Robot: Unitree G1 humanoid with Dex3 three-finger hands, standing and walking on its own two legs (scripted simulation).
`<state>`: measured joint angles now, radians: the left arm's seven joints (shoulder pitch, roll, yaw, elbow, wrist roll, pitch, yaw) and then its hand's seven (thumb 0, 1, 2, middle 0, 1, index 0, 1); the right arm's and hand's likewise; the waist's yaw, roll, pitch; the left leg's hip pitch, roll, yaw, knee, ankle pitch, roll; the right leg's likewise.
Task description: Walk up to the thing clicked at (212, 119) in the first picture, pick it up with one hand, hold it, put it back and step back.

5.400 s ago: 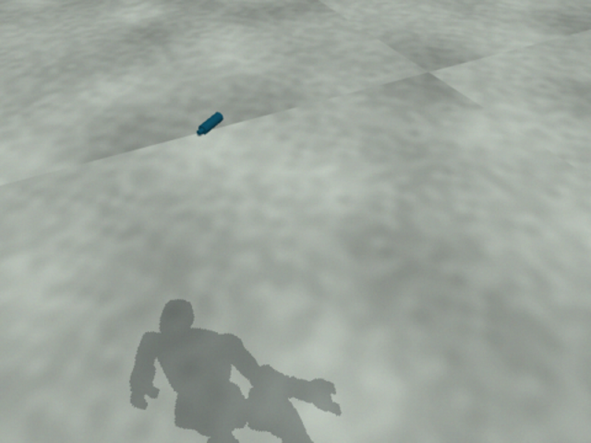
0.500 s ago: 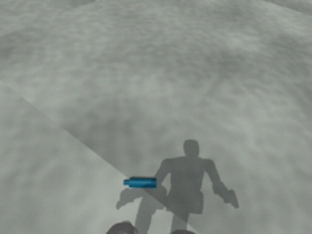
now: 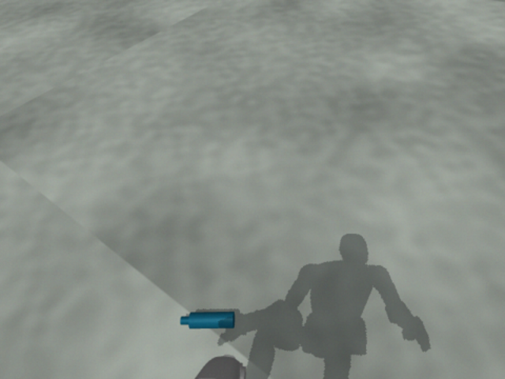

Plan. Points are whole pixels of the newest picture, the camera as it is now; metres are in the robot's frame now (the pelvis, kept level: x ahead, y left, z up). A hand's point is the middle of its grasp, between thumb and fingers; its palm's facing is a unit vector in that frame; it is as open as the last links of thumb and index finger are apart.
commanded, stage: walk up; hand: left
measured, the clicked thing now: (207, 320) +0.43 +0.27 -0.72
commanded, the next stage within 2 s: none
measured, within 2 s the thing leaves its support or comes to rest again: neither
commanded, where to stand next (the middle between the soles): +0.07 +0.06 m, yaw +2 degrees
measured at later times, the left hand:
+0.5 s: hand out of the picture +0.07 +0.32 -0.15, palm faces +0.08 -0.89 -0.45, open 7.4 cm
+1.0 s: hand out of the picture +0.05 +0.31 -0.14, palm faces +0.02 -0.93 -0.38, open 7.4 cm
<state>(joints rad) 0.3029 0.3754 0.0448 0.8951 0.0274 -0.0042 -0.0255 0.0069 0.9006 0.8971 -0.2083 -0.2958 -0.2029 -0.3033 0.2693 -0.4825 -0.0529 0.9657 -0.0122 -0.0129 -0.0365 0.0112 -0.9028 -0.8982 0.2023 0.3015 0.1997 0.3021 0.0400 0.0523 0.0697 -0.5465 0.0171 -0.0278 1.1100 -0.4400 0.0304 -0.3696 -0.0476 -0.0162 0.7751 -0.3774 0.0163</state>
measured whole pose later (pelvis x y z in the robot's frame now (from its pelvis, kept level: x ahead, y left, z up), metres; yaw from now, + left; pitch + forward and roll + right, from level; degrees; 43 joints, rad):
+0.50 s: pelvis +0.01 +0.03 -0.01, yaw +4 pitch -2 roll +0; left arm 0.20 0.43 0.02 0.92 -0.01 -0.04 0.04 0.01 0.90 0.90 -0.21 -0.30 -0.20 -0.30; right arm 0.08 -0.38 -0.03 0.89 0.00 0.03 0.01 0.01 -0.90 -0.90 0.21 0.30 0.20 0.30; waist 0.03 0.01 0.12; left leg -0.41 0.02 0.01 0.84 -0.39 0.01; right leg -0.36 -0.05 -0.03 0.80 -0.39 0.00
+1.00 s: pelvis +0.02 +0.04 +0.02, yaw +4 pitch -2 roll -1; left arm 0.15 0.40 -0.01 1.10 0.00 -0.02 0.01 0.01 0.90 0.90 -0.21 -0.30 -0.20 -0.30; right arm 0.10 -0.35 -0.01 1.09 -0.01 0.02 0.02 0.01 -0.90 -0.90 0.20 0.30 0.20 0.30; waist 0.01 0.00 0.09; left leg -0.27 0.02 0.03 0.57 -0.26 0.02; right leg -0.24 -0.04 0.01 0.53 -0.26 0.04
